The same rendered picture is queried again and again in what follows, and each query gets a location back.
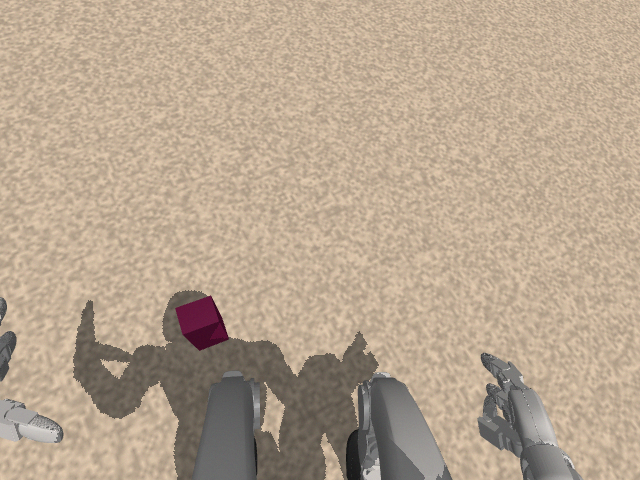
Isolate right robot arm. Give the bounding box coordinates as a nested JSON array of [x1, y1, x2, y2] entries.
[[520, 444, 583, 480]]

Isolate left robot hand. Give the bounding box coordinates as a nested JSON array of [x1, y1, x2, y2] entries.
[[0, 297, 64, 443]]

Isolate right robot hand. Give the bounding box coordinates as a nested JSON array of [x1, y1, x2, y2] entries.
[[477, 353, 559, 458]]

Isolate carton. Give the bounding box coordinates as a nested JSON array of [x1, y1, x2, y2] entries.
[[175, 296, 229, 351]]

